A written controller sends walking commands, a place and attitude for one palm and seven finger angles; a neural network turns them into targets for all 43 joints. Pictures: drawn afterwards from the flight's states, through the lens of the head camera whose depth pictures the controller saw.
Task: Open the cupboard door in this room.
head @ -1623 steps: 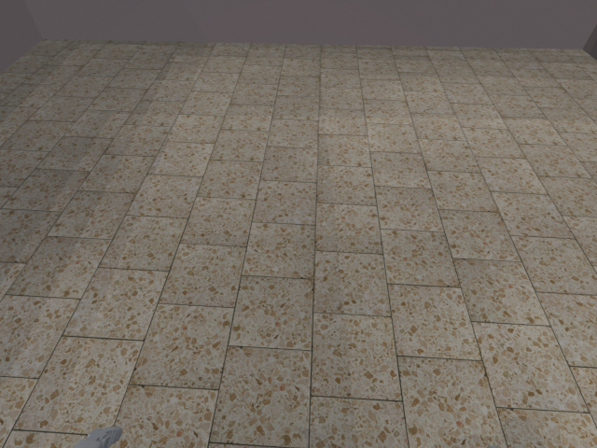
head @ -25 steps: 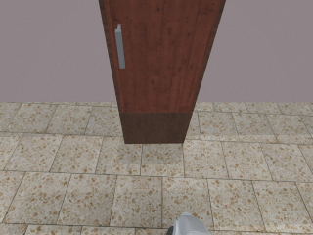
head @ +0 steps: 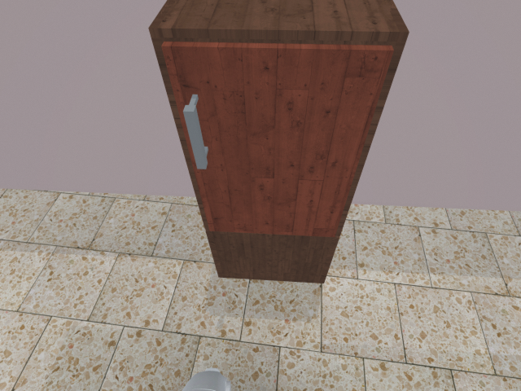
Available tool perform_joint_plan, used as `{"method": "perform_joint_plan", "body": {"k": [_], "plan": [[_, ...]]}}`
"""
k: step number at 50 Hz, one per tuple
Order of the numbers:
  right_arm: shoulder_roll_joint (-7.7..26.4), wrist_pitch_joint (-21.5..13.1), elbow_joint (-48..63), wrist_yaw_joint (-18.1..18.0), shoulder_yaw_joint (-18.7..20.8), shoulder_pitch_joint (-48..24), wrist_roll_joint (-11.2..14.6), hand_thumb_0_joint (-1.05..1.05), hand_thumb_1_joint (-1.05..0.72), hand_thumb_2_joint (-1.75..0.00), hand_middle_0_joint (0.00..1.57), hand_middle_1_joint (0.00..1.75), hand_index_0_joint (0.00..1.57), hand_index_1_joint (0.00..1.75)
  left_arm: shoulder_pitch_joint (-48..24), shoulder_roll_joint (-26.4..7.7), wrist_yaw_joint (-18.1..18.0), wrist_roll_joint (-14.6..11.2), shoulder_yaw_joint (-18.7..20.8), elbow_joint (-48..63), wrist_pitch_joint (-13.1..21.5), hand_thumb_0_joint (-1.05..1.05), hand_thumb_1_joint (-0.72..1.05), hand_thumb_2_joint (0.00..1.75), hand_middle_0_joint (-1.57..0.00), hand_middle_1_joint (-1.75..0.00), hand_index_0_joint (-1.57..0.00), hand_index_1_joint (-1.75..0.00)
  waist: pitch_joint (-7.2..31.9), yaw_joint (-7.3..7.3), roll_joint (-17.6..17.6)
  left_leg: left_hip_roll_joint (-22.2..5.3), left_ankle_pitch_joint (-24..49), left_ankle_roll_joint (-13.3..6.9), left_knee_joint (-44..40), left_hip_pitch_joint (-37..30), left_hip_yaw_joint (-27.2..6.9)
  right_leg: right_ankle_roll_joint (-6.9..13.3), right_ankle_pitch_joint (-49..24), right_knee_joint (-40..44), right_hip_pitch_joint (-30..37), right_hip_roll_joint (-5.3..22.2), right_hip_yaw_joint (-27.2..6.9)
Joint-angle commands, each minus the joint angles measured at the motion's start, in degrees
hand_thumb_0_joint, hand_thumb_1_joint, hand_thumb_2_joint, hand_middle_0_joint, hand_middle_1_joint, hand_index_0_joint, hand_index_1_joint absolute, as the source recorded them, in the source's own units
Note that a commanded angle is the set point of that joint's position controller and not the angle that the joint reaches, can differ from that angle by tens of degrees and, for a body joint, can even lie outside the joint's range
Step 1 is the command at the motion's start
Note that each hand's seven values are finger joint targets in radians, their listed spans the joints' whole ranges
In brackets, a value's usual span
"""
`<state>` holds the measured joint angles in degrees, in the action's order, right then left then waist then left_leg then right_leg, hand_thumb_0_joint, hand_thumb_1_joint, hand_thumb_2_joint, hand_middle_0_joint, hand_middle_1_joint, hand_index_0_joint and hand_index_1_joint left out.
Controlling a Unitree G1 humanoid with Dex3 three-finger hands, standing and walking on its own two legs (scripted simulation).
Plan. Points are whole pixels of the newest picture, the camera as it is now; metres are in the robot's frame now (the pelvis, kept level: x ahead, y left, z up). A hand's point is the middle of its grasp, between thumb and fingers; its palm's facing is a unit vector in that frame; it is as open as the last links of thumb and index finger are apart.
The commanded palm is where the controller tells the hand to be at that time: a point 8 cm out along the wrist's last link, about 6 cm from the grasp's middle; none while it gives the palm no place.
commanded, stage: come to a stop and stand still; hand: left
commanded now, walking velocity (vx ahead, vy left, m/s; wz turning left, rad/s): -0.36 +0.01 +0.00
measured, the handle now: (198, 133) +0.58 +0.19 +0.05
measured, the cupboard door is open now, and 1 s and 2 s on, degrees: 0 0 0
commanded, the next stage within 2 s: look again from close up in 1.18 s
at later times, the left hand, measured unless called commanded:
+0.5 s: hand out of the picture +0.07 +0.16 -0.18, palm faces +0.06 -0.95 -0.31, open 7.4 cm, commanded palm none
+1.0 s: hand out of the picture +0.00 +0.19 -0.18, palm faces +0.08 -0.97 -0.22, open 7.4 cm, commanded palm none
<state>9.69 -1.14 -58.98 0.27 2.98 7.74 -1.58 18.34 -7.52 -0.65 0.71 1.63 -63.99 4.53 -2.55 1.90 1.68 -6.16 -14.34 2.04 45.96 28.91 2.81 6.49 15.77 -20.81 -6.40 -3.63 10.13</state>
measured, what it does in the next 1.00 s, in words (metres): steps on the spot: left foot, then right foot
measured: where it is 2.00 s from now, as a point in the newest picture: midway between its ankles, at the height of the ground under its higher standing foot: outside the picture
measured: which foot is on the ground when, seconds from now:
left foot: up 0.00-0.08, down 0.10-0.46, up 0.48-0.86, down 0.88-1.00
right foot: down 0.00-0.12, up 0.14-0.44, down 0.46-0.90, up 0.92-1.00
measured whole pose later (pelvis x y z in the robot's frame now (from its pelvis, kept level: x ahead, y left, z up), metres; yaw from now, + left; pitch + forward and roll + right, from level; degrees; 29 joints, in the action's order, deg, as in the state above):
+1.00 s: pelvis -0.01 -0.01 +0.00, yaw +0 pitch +0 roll +0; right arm 8.4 0.7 -59.9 -0.7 1.5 14.8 -1.3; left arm 14.7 -12.3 -1.2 1.0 3.1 -61.2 -3.1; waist -1.4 1.6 -2.5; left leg 0.5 -16.9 -1.1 25.6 8.5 2.6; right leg -1.2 22.2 -41.7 -21.6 3.8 0.7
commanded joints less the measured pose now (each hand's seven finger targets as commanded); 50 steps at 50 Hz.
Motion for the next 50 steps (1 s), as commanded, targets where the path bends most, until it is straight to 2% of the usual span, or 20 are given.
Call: {"method": "perform_joint_plan", "body": {"k": [1,3,4,5,7,10,14,20,21,23,25,26,30,38,42,43,45,46,47,50], "plan": [[-0.5,-1.1,1.4,-0.8,-1.3,-1.3,0.5,0.00,-0.90,-0.90,0.20,0.30,0.20,0.30,7.1,-5.6,-1.1,0.2,0.4,-0.6,-0.1,0.00,0.90,0.90,-0.20,-0.30,-0.20,-0.30,1.8,0.86,-7.2,3.1,-1.1,-0.6,-9.0,-2.2,1.8,2.0,-53.2,-0.4,9.3,17.0,-11.0],[0.2,-1.1,-0.6,-1.7,-1.6,2.7,0.5,0.00,-0.90,-0.90,0.20,0.30,0.20,0.30,6.0,-5.7,-1.6,-0.1,0.0,-0.5,-0.8,0.00,0.90,0.90,-0.20,-0.30,-0.20,-0.30,4.0,-1.36,-6.1,5.1,8.9,-0.8,-17.5,-11.6,2.2,-1.2,-57.6,-6.5,8.1,14.2,-8.8],[1.9,-1.3,-1.6,-2.0,-1.1,5.8,0.5,0.00,-0.90,-0.90,0.20,0.30,0.20,0.30,5.9,-5.9,-1.9,-0.3,-0.2,-0.4,-1.1,0.00,0.90,0.90,-0.20,-0.30,-0.20,-0.30,6.4,-2.66,-5.8,2.6,27.5,-2.0,-20.0,-20.2,1.2,-3.8,-54.3,-10.5,4.1,12.8,-7.8],[4.7,-1.3,-2.3,-2.4,-0.5,9.4,0.7,0.00,-0.90,-0.90,0.20,0.30,0.20,0.30,6.4,-5.0,-2.2,-0.8,-0.5,-0.2,-1.2,0.00,0.90,0.90,-0.20,-0.30,-0.20,-0.30,10.2,-3.89,-2.4,-4.3,52.9,-5.6,-15.5,-32.7,-3.7,-6.1,-42.3,-14.8,-4.5,11.1,-6.1],[7.8,-0.3,-3.4,-3.1,0.4,12.9,1.8,0.00,-0.90,-0.90,0.20,0.30,0.20,0.30,6.8,-4.0,-2.9,-0.9,-0.7,1.4,-2.3,0.00,0.90,0.90,-0.20,-0.30,-0.20,-0.30,8.7,-4.76,8.9,-18.3,84.8,-15.0,-17.2,-39.3,-12.5,-8.1,14.8,-27.1,-16.0,6.0,-6.8],[7.3,1.2,-1.8,-4.4,0.6,6.3,1.1,0.00,-0.90,-0.90,0.20,0.30,0.20,0.30,4.0,-5.3,-2.7,-0.2,1.2,2.6,-5.0,0.00,0.90,0.90,-0.20,-0.30,-0.20,-0.30,2.0,-2.77,7.3,-16.3,65.1,-15.2,-22.6,-25.4,-10.0,-7.6,19.6,-35.8,-16.0,6.9,-12.1],[8.0,1.7,1.3,-3.8,2.2,1.4,0.4,0.00,-0.90,-0.90,0.20,0.30,0.20,0.30,4.0,-4.4,-1.8,0.0,2.6,4.3,-6.2,0.00,0.90,0.90,-0.20,-0.30,-0.20,-0.30,5.5,-1.11,4.0,-13.1,48.0,-12.8,-22.6,-23.3,-6.2,-8.4,13.6,-38.4,-17.5,6.3,-10.7],[9.2,2.4,4.1,-2.1,3.1,-4.5,0.1,0.00,-0.90,-0.90,0.20,0.30,0.20,0.30,6.9,-4.5,-0.9,0.3,2.5,5.3,-5.7,0.00,0.90,0.90,-0.20,-0.30,-0.20,-0.30,7.4,1.83,8.4,-7.8,16.9,-8.0,-18.3,-12.3,-3.6,-8.5,0.6,-15.6,-4.2,6.7,-6.0],[7.6,2.6,3.9,-1.7,2.9,-3.6,0.5,0.00,-0.90,-0.90,0.20,0.30,0.20,0.30,7.8,-6.5,-1.0,0.7,2.5,4.9,-5.1,0.00,0.90,0.90,-0.20,-0.30,-0.20,-0.30,7.4,2.30,3.2,-3.8,6.7,-5.2,-13.9,-10.1,-2.3,-8.8,-5.5,-6.9,-1.2,7.7,-7.2],[2.7,3.5,5.8,-0.9,1.9,-1.7,1.3,0.00,-0.90,-0.90,0.20,0.30,0.20,0.30,1.6,-15.5,-1.1,1.4,3.0,8.1,-4.2,0.00,0.90,0.90,-0.20,-0.30,-0.20,-0.30,0.8,1.09,-18.7,5.6,-19.0,-0.3,1.2,-4.5,-0.9,-0.6,-7.1,6.8,-11.7,26.3,-30.8],[4.6,4.6,4.8,-0.4,2.4,-1.4,0.7,0.00,-0.90,-0.90,0.20,0.30,0.20,0.30,-4.3,-16.3,-1.1,1.4,3.5,10.1,-4.5,0.00,0.90,0.90,-0.20,-0.30,-0.20,-0.30,-2.1,0.02,-10.4,4.4,-15.4,-1.0,9.6,-6.5,-4.7,1.8,9.9,10.2,-19.7,25.4,-29.7],[5.4,4.7,4.4,-0.2,2.4,-0.9,0.4,0.00,-0.90,-0.90,0.20,0.30,0.20,0.30,-5.6,-16.6,-1.2,1.2,3.9,10.2,-4.6,0.00,0.90,0.90,-0.20,-0.30,-0.20,-0.30,-3.6,-0.10,-14.3,4.3,-12.7,-1.2,12.6,-3.6,-5.5,1.0,10.9,10.0,-18.7,24.5,-30.9],[7.2,3.8,3.0,0.3,2.2,4.1,0.3,0.00,-0.90,-0.90,0.20,0.30,0.20,0.30,-5.7,-14.8,-1.5,1.0,3.8,10.9,-4.4,0.00,0.90,0.90,-0.20,-0.30,-0.20,-0.30,-1.0,-0.33,-12.7,4.4,-6.7,-0.2,13.1,-1.7,-4.6,0.3,-1.9,5.5,-9.5,22.0,-22.3],[5.6,2.7,4.4,0.0,1.0,3.9,1.0,0.00,-0.90,-0.90,0.20,0.30,0.20,0.30,-0.6,-16.0,-1.6,1.2,4.4,9.1,-4.5,0.00,0.90,0.90,-0.20,-0.30,-0.20,-0.30,4.5,2.86,-13.0,5.4,-12.0,0.2,-5.8,-6.6,-1.9,2.8,-13.5,3.0,1.5,22.8,-22.2],[4.3,1.7,1.1,-0.7,0.4,12.1,1.2,0.00,-0.90,-0.90,0.20,0.30,0.20,0.30,-4.9,-14.2,-1.4,0.5,3.7,8.8,-5.2,0.00,0.90,0.90,-0.20,-0.30,-0.20,-0.30,5.6,-1.31,-11.3,6.7,0.2,-0.7,-24.2,-23.2,0.5,-1.9,-5.0,-0.9,-8.5,17.1,-17.1],[6.0,1.2,0.8,-0.8,0.5,13.1,1.2,0.00,-0.90,-0.90,0.20,0.30,0.20,0.30,-5.0,-12.0,-1.3,0.1,3.0,8.9,-5.5,0.00,0.90,0.90,-0.20,-0.30,-0.20,-0.30,5.8,-1.91,-5.9,3.5,1.1,-1.4,-27.0,-27.0,-2.6,-3.8,-0.6,-5.0,-13.1,14.1,-14.8],[11.9,1.3,2.4,-1.3,1.6,10.4,0.6,0.00,-0.90,-0.90,0.20,0.30,0.20,0.30,-5.6,-6.9,-0.9,0.0,1.9,9.5,-6.1,0.00,0.90,0.90,-0.20,-0.30,-0.20,-0.30,0.4,-2.07,12.3,-11.7,-3.2,-7.9,-35.9,-17.9,-19.2,-7.7,12.0,-17.9,-18.8,6.7,-6.9],[11.1,1.4,2.9,-1.5,1.1,7.9,0.3,0.00,-0.90,-0.90,0.20,0.30,0.20,0.30,-6.3,-7.1,-0.8,0.3,1.9,9.2,-6.0,0.00,0.90,0.90,-0.20,-0.30,-0.20,-0.30,-2.3,-1.35,8.4,-11.2,-6.1,-9.8,-37.0,-11.4,-17.8,-7.3,11.0,-21.8,-15.9,6.8,-8.9],[9.1,0.9,2.5,-1.8,0.6,5.5,0.3,0.00,-0.90,-0.90,0.20,0.30,0.20,0.30,-6.1,-7.0,-0.9,0.6,1.9,7.9,-6.5,0.00,0.90,0.90,-0.20,-0.30,-0.20,-0.30,-3.6,-0.65,13.5,-9.3,-6.4,-9.7,-39.1,-9.1,-16.4,-7.3,10.6,-24.6,-14.7,7.6,-10.0],[6.5,0.5,1.2,-2.5,-0.5,5.8,0.5,0.00,-0.90,-0.90,0.20,0.30,0.20,0.30,-4.1,-6.5,-0.4,0.5,1.2,5.5,-5.9,0.00,0.90,0.90,-0.20,-0.30,-0.20,-0.30,-4.0,-0.12,8.2,-5.4,10.1,-9.4,-33.6,-15.1,-9.9,-7.4,7.1,-25.6,-15.9,7.3,-9.3]]}}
